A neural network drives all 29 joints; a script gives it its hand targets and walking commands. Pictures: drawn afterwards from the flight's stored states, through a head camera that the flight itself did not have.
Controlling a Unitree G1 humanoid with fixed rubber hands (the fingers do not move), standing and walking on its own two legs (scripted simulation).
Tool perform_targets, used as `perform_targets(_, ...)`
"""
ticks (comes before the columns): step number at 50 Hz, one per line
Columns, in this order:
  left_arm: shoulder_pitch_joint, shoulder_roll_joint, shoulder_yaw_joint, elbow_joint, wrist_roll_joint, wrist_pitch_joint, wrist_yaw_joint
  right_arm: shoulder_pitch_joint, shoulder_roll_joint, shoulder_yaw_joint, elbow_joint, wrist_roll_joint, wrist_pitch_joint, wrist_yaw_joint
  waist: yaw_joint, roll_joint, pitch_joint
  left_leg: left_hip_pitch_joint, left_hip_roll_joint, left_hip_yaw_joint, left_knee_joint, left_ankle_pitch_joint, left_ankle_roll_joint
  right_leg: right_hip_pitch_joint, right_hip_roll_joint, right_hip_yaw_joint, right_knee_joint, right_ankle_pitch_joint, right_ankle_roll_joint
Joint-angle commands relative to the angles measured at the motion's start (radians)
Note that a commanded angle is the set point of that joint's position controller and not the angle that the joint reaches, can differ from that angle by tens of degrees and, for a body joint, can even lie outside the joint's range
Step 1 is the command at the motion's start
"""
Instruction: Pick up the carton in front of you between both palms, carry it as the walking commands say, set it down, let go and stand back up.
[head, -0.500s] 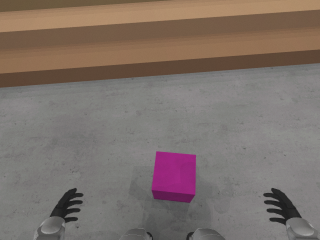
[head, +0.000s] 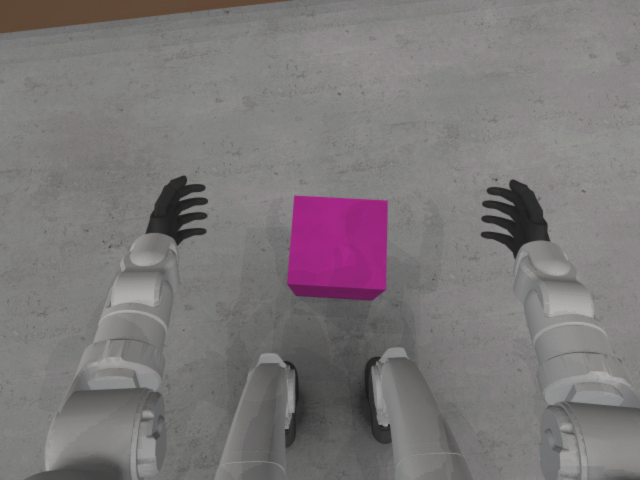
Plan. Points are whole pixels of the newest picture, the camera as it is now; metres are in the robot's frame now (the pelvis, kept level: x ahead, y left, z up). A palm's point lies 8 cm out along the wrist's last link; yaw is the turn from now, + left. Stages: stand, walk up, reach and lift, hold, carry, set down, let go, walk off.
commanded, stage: reach and lift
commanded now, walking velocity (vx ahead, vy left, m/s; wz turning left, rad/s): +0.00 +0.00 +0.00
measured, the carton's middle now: (337, 253) +0.47 -0.03 -0.55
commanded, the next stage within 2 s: none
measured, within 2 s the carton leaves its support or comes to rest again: neither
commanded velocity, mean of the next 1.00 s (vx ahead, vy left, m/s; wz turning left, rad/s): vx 0.00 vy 0.00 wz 0.00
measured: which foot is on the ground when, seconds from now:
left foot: down 0.00-1.00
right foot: down 0.00-1.00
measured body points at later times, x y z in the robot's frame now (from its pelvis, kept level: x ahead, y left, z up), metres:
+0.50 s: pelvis -0.01 +0.00 -0.07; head +0.30 +0.00 +0.26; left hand +0.52 +0.17 -0.20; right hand +0.47 -0.22 -0.20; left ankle +0.06 +0.13 -0.64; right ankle +0.06 -0.12 -0.64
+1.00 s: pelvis -0.05 +0.01 -0.26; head +0.30 +0.00 +0.01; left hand +0.50 +0.16 -0.43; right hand +0.46 -0.22 -0.43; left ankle +0.06 +0.13 -0.64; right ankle +0.06 -0.12 -0.64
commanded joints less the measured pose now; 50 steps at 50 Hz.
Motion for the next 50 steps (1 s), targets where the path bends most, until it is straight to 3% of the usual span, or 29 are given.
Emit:
perform_targets(1,-0.36,0.139,0.04,-0.046,-0.006,-0.007,0.007,-0.33,-0.123,-0.041,-0.062,0.006,-0.006,-0.012,-0.008,0.021,-0.714,0.268,-0.049,0.041,-0.087,0.113,-0.013,0.254,0.036,-0.042,-0.102,0.166,0.035)
perform_targets(5,-0.565,0.142,0.058,0.035,0.003,0.003,0.008,-0.52,-0.116,-0.068,-0.002,-0.003,0.007,-0.021,-0.02,0.024,-0.779,0.199,-0.052,0.05,-0.07,0.008,-0.014,0.178,0.038,-0.061,-0.086,0.046,0.038)
perform_targets(9,-0.713,0.139,0.085,0.111,0.03,-0.005,0.009,-0.656,-0.105,-0.112,0.052,-0.032,-0.001,-0.028,-0.029,0.025,-0.842,0.147,-0.057,0.055,-0.045,-0.016,-0.016,0.119,0.043,-0.077,-0.063,0.015,0.041)
perform_targets(15,-0.743,0.115,0.137,0.137,0.094,-0.053,0.015,-0.668,-0.068,-0.168,0.055,-0.086,-0.052,-0.031,-0.036,0.031,-0.993,0.137,-0.076,0.05,-0.025,0.114,-0.013,0.11,0.055,-0.079,-0.038,0.161,0.048)
perform_targets(22,-0.652,0.031,0.174,0.116,0.142,-0.128,0.028,-0.579,-0.006,-0.213,0.07,-0.126,-0.139,-0.012,-0.027,0.045,-0.984,-0.023,-0.077,0.042,0.125,0.309,-0.017,-0.089,0.059,-0.065,0.101,0.343,0.048)
perform_targets(27,-0.579,0.006,0.145,0.112,0.114,-0.161,0.052,-0.51,-0.014,-0.202,0.098,-0.102,-0.179,-0.014,-0.025,0.048,-0.99,-0.184,-0.073,0.028,0.295,0.4,-0.021,-0.271,0.058,-0.056,0.267,0.419,0.05)
perform_targets(33,-0.608,0.058,0.03,0.018,0.003,-0.173,0.086,-0.535,-0.092,-0.11,0.041,0.007,-0.195,-0.036,-0.028,0.069,-1.185,-0.2,-0.064,0.028,0.505,0.468,-0.029,-0.347,0.051,-0.07,0.472,0.465,0.054)
perform_targets(40,-0.722,0.128,-0.031,-0.049,-0.083,-0.138,0.114,-0.649,-0.163,-0.03,-0.013,0.104,-0.159,-0.061,-0.029,0.072,-1.261,-0.243,-0.063,0.059,0.67,0.292,-0.034,-0.396,0.045,-0.099,0.64,0.306,0.051)
perform_targets(46,-0.854,0.151,-0.043,0.092,-0.111,-0.116,0.119,-0.788,-0.175,-0.019,0.107,0.124,-0.133,-0.075,-0.029,0.054,-1.032,-0.417,-0.04,0.065,0.735,0.007,-0.025,-0.516,0.019,-0.093,0.712,0.06,0.047)
perform_targets(50,-0.931,0.172,-0.053,0.204,-0.122,-0.129,0.115,-0.874,-0.183,-0.003,0.215,0.125,-0.144,-0.082,-0.026,0.043,-0.914,-0.503,-0.026,0.053,0.786,-0.065,-0.019,-0.556,0.005,-0.076,0.767,-0.006,0.045)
